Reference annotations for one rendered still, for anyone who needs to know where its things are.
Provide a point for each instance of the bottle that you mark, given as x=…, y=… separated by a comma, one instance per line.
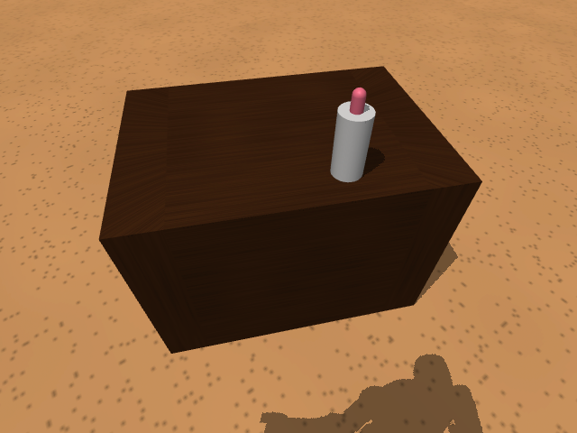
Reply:
x=352, y=136

